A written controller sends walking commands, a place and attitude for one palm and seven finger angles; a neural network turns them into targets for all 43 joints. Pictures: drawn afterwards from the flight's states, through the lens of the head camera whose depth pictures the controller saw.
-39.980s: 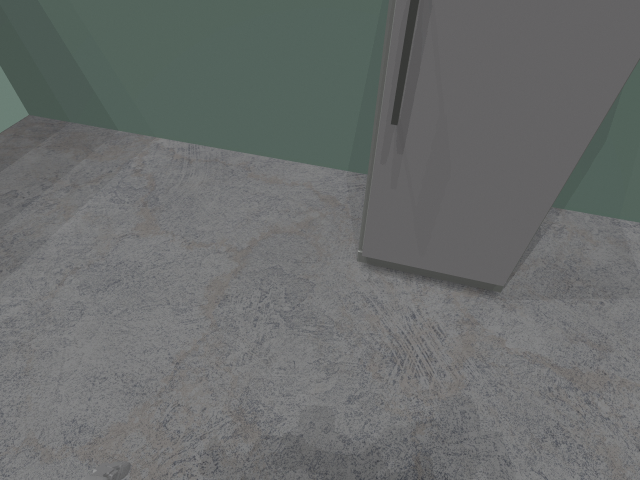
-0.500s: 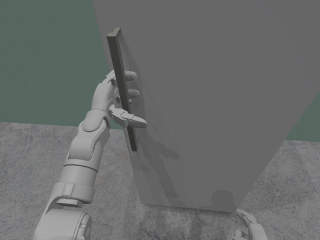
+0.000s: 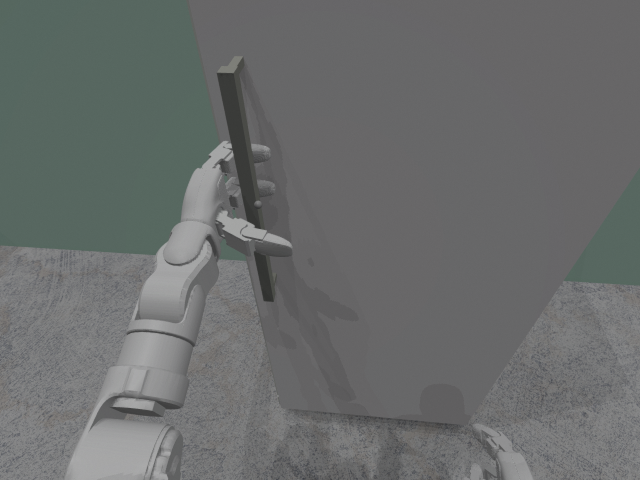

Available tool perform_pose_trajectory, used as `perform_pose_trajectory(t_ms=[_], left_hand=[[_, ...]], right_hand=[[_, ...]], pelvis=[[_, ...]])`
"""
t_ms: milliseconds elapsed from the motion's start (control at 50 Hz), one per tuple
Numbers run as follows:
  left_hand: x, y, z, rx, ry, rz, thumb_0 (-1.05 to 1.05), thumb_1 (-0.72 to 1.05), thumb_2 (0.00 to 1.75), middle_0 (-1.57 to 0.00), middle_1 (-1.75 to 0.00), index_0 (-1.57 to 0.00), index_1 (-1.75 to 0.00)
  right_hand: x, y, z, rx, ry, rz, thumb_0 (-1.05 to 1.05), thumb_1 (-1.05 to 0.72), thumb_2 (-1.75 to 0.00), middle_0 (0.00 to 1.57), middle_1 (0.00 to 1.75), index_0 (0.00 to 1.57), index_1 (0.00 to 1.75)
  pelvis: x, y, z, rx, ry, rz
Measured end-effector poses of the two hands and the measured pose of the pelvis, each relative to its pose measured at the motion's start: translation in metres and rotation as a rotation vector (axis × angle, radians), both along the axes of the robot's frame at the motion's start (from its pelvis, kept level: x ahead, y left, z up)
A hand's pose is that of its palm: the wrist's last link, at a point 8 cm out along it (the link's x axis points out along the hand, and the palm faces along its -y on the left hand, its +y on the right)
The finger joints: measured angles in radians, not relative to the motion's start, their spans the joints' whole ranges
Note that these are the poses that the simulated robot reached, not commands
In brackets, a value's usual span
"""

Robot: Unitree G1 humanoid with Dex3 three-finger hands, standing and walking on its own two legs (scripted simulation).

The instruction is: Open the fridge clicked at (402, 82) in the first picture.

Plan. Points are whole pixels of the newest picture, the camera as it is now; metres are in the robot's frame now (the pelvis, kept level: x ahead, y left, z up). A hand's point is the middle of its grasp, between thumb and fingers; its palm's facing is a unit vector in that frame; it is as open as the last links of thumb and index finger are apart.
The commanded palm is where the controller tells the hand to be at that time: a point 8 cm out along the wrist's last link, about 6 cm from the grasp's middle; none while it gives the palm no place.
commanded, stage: slide the fingers in behind the handle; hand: left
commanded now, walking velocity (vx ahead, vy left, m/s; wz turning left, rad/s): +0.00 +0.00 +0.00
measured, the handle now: (256, 204) +0.45 +0.13 +0.13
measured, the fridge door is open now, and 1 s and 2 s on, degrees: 0 0 7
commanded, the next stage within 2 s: grip the handle and tug to test in 0.08 s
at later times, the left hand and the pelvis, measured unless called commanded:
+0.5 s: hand (255, 203) +0.39 +0.11 +0.18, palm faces -0.02 -1.00 -0.01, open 11.7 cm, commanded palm +0.36 +0.15 +0.17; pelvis +0.00 +0.00 +0.00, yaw +0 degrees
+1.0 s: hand (260, 200) +0.39 +0.11 +0.18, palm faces -0.02 -1.00 -0.01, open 5.4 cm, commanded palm +0.36 +0.15 +0.17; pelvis +0.01 +0.00 +0.00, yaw +0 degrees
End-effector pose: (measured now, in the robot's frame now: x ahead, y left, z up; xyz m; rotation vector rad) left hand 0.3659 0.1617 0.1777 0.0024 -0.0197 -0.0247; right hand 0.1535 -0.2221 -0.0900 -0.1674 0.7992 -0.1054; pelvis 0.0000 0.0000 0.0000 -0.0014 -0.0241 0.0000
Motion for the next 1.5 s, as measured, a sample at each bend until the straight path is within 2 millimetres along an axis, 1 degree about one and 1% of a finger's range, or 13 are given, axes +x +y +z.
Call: perform_pose_trajectory(t_ms=[100,240,360,500,580,820,900,1300,1500], left_hand=[[-0.001,-0.001,0.0,0.001,0.0,-0.002,-0.01,-0.5,0.3,-0.3,-1.2,-0.27,-1.19],[0.0,0.001,0.0,-0.004,-0.002,0.0,-0.01,-0.5,0.31,-0.3,-1.2,-0.28,-1.19],[0.0,0.003,0.001,0.002,-0.004,0.008,-0.01,-0.39,0.35,-0.31,-1.21,-0.29,-1.21],[0.001,0.003,0.001,0.005,-0.003,0.002,-0.01,-0.13,0.46,-0.34,-1.25,-0.31,-1.24],[0.003,0.0,0.0,0.01,0.002,-0.007,-0.01,0.04,0.54,-0.36,-1.27,-0.34,-1.27],[0.007,-0.001,0.0,0.006,0.007,0.005,0.0,0.59,0.77,-0.42,-1.35,-0.4,-1.35],[0.008,0.0,0.0,0.004,0.006,0.0,0.01,0.74,0.83,-0.43,-1.37,-0.41,-1.37],[0.007,-0.001,-0.001,0.001,-0.002,-0.006,0.01,0.77,0.81,-0.4,-1.39,-0.38,-1.38],[0.002,-0.001,-0.002,0.003,-0.023,-0.016,0.01,0.79,0.8,-0.35,-1.39,-0.31,-1.36]], right_hand=[[-0.001,0.0,0.001,0.0,-0.004,-0.002,0.01,-0.91,-0.9,0.21,0.3,0.2,0.3],[-0.001,-0.002,0.0,-0.007,0.001,-0.003,0.01,-0.91,-0.9,0.21,0.3,0.2,0.3],[0.001,-0.002,0.0,-0.004,0.0,0.0,0.01,-0.91,-0.9,0.21,0.3,0.2,0.3],[0.004,-0.001,0.0,-0.005,0.0,0.006,0.01,-0.91,-0.9,0.21,0.3,0.2,0.3],[0.006,0.0,0.0,-0.005,0.0,0.011,0.01,-0.91,-0.9,0.21,0.3,0.2,0.3],[0.008,0.003,-0.002,-0.001,0.006,0.018,0.01,-0.91,-0.9,0.21,0.3,0.2,0.3],[0.008,0.003,-0.001,-0.002,0.009,0.016,0.01,-0.91,-0.9,0.21,0.3,0.2,0.3],[0.01,-0.002,0.003,0.002,-0.008,-0.01,0.01,-0.91,-0.9,0.21,0.3,0.2,0.3],[0.02,-0.004,0.006,0.019,-0.023,-0.029,0.01,-0.91,-0.9,0.21,0.3,0.2,0.3]], pelvis=[[-0.001,0.0,0.0,0.0,-0.003,-0.001],[-0.001,0.0,0.0,-0.001,-0.001,0.0],[0.0,0.0,0.0,-0.001,0.0,0.002],[0.001,0.0,0.0,-0.001,0.001,0.006],[0.002,0.0,0.0,-0.001,0.003,0.008],[0.004,0.0,0.0,-0.001,0.006,0.011],[0.004,0.0,0.0,-0.001,0.007,0.009],[0.01,0.0,0.0,-0.002,0.007,-0.009],[0.022,0.002,0.0,-0.005,0.017,-0.028]])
